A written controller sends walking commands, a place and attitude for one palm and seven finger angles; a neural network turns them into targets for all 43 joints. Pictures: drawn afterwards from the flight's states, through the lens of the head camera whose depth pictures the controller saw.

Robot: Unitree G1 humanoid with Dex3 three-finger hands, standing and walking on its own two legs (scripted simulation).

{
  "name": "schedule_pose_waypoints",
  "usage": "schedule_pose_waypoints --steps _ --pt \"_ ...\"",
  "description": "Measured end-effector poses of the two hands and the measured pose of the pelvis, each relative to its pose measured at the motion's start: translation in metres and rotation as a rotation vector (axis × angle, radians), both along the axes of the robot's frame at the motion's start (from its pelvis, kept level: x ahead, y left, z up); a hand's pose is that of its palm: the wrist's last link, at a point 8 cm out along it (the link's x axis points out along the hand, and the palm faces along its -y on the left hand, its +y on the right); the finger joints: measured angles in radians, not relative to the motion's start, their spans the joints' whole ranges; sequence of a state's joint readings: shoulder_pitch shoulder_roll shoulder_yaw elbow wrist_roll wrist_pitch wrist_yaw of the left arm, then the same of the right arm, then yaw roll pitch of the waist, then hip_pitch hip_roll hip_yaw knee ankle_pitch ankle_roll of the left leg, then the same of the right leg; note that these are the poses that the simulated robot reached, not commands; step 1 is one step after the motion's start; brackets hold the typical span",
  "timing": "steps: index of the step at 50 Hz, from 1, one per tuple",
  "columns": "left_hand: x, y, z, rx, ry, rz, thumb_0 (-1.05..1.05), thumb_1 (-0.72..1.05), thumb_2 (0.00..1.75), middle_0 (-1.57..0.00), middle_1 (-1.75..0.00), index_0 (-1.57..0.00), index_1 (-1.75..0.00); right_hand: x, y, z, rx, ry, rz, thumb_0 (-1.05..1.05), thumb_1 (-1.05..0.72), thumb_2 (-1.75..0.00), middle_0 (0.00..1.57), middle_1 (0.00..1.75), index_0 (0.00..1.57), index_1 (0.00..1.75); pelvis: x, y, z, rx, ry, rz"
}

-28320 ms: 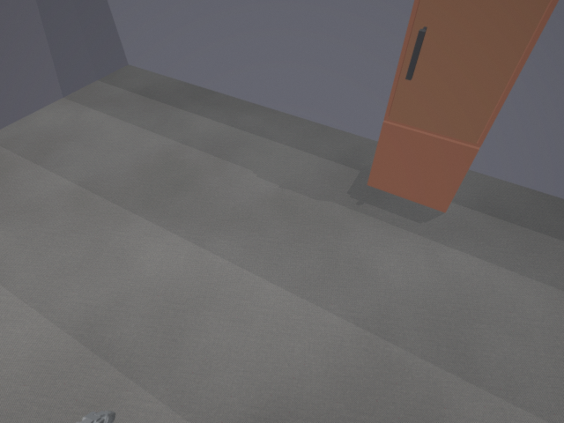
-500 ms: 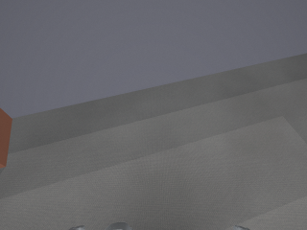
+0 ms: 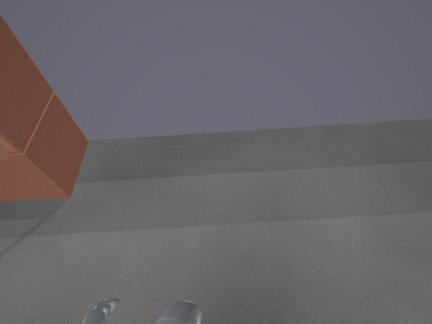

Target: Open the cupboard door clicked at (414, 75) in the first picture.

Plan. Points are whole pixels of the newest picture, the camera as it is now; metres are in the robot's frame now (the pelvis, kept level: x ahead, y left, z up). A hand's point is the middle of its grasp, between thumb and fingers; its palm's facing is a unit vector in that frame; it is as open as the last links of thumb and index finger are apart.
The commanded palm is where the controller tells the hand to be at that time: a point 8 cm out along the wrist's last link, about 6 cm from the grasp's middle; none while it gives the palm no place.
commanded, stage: turn to face it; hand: left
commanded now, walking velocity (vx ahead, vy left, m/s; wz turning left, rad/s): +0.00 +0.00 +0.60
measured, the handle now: out of the picture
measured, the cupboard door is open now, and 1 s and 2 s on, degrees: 49 49 49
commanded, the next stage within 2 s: take the last steps up to it in 1.40 s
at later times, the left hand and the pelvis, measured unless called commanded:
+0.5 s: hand out of the picture +0.03 +0.24 -0.16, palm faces +0.32 -0.91 -0.27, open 7.3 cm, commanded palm none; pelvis +0.01 +0.00 +0.01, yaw +18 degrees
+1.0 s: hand out of the picture -0.07 +0.18 -0.19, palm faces +0.61 -0.76 -0.21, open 7.3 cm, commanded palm none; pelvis +0.01 -0.02 -0.01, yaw +38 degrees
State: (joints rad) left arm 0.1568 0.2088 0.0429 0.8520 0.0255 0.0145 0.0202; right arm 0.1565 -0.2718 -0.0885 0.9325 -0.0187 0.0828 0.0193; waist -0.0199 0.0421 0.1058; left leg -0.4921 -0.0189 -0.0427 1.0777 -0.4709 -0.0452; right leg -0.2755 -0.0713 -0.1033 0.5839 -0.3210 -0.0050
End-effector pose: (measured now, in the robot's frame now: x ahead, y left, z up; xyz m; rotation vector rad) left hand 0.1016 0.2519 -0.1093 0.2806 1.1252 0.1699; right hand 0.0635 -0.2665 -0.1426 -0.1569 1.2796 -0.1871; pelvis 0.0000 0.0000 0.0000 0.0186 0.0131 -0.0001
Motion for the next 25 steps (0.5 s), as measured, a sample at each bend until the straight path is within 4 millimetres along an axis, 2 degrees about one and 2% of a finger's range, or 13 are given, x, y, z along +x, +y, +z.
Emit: schedule_pose_waypoints --steps 3,7,12,15,19,25 --pt "-0.019 -0.008 -0.002 -0.023 0.034 0.045 0.0 0.91 0.9 -0.2 -0.3 -0.21 -0.3 0.017 -0.001 0.009 0.003 -0.009 0.04 0.0 -0.91 -0.9 0.2 0.3 0.2 0.3 0.002 -0.004 0.006 0.014 -0.003 0.043" --pt "-0.045 -0.011 -0.01 -0.065 0.063 0.115 0.0 0.91 0.9 -0.2 -0.3 -0.21 -0.3 0.045 0.008 0.017 -0.003 -0.027 0.124 0.0 -0.91 -0.9 0.2 0.3 0.2 0.3 0.004 -0.004 0.007 0.018 -0.002 0.103" --pt "-0.083 0.005 -0.035 -0.106 0.099 0.228 0.0 0.91 0.9 -0.21 -0.3 -0.21 -0.3 0.089 0.034 0.02 -0.033 -0.097 0.248 0.0 -0.91 -0.9 0.2 0.3 0.2 0.3 0.007 0.009 -0.006 -0.006 0.0 0.173" --pt "-0.101 0.018 -0.044 -0.102 0.143 0.281 0.01 0.91 0.9 -0.21 -0.3 -0.21 -0.3 0.105 0.048 0.023 -0.049 -0.139 0.305 0.0 -0.91 -0.9 0.2 0.3 0.2 0.3 0.005 0.012 -0.01 -0.007 0.002 0.207" --pt "-0.106 0.028 -0.034 -0.085 0.138 0.333 0.01 0.91 0.9 -0.2 -0.3 -0.21 -0.3 0.108 0.055 0.031 -0.059 -0.132 0.351 0.0 -0.91 -0.9 0.2 0.3 0.2 0.3 0.004 0.01 -0.001 -0.023 0.006 0.252" --pt "-0.097 0.028 -0.015 -0.052 0.062 0.371 0.01 0.91 0.9 -0.2 -0.3 -0.2 -0.3 0.106 0.052 0.027 -0.035 -0.081 0.394 0.0 -0.91 -0.9 0.2 0.3 0.2 0.3 0.007 -0.001 0.006 -0.034 0.008 0.314"
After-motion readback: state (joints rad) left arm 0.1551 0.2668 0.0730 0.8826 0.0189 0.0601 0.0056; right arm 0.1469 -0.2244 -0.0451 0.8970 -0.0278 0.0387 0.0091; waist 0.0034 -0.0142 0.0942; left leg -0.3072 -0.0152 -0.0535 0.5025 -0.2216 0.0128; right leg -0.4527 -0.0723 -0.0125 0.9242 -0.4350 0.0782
